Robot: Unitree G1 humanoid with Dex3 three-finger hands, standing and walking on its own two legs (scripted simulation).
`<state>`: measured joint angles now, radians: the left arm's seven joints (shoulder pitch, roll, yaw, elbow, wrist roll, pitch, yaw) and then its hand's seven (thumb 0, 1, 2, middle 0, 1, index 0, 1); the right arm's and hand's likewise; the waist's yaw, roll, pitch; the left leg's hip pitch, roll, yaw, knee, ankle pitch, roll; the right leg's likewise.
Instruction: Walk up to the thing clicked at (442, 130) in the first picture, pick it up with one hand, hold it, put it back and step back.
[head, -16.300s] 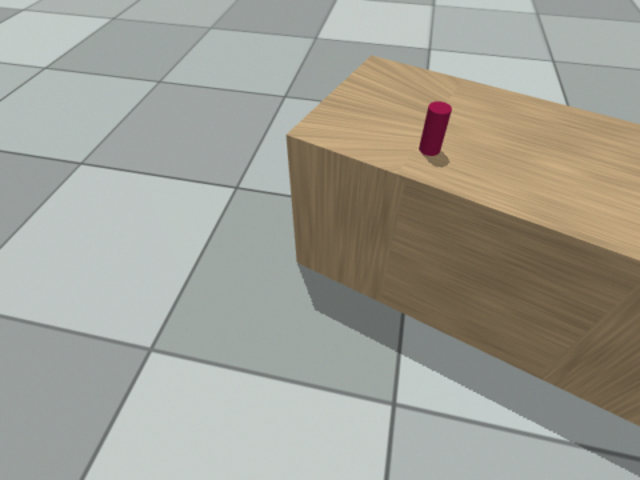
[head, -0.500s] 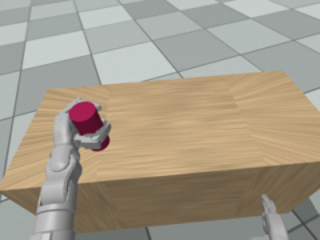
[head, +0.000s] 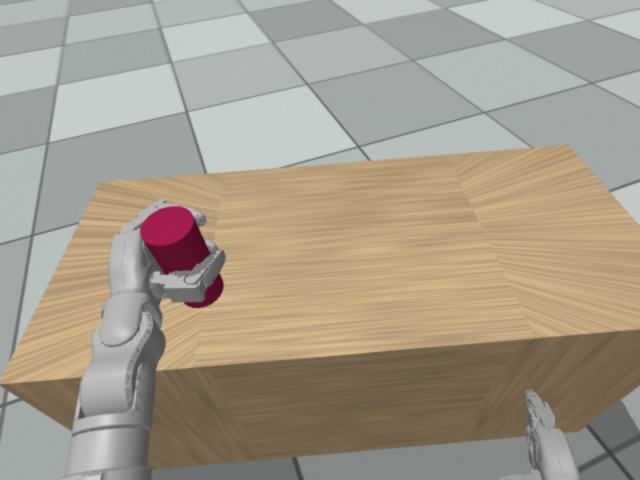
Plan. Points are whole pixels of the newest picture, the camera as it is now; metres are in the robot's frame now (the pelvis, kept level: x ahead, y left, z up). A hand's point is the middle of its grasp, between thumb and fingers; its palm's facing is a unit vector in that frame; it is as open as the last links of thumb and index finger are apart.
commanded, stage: hold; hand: left
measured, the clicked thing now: (186, 260) +0.34 +0.17 +0.13
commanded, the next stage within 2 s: crouch in 1.84 s
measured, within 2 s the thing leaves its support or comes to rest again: neither
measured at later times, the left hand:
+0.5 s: hand (188, 257) +0.34 +0.16 +0.13, palm faces +0.16 -0.99 +0.00, open 7.9 cm
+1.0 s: hand (187, 268) +0.33 +0.17 +0.12, palm faces +0.17 -0.99 +0.01, open 7.9 cm
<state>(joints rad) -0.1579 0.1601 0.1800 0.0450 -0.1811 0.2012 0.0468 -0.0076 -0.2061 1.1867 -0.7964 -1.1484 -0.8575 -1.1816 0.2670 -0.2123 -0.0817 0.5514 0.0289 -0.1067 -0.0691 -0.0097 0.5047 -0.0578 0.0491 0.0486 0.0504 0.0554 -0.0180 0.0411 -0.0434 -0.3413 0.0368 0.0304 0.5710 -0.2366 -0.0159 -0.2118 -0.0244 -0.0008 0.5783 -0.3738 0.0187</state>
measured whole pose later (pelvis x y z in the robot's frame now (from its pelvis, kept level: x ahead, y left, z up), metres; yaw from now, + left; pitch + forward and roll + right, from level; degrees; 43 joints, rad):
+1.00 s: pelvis +0.00 +0.00 +0.00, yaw +0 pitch +0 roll +0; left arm -0.10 0.15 0.17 0.03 -0.18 0.17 0.04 -0.01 -0.20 1.19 -0.79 -1.16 -0.85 -1.19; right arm 0.25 -0.22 -0.09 0.60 0.02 -0.12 -0.06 -0.01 0.50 -0.06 0.05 0.05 0.05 0.06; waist -0.01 0.04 -0.02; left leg -0.31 0.04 0.03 0.53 -0.22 -0.01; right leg -0.17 -0.03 0.00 0.52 -0.35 0.02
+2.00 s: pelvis +0.00 +0.01 +0.01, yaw +0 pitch +0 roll +0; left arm -0.12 0.14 0.15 0.04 -0.17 0.16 0.05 -0.01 -0.20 1.21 -0.78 -1.18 -0.84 -1.21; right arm 0.25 -0.21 -0.08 0.60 0.02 -0.12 -0.07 -0.01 0.50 -0.06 0.05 0.05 0.05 0.06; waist -0.02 0.04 -0.01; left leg -0.30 0.03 0.04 0.52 -0.21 -0.01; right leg -0.16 -0.03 0.00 0.50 -0.33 0.03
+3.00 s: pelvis -0.01 +0.02 -0.04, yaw -1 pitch +14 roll -2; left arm -0.53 0.31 0.28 0.86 -0.12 -0.38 0.02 -0.01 -0.21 1.21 -0.80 -1.15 -0.86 -1.18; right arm 0.31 -0.21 -0.05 0.28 -0.03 -0.04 0.01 -0.01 0.50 -0.06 0.05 0.05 0.05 0.06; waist -0.11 -0.02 -0.09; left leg -0.77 0.07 0.02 0.87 -0.34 0.00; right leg -0.62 0.00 0.00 0.84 -0.46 0.03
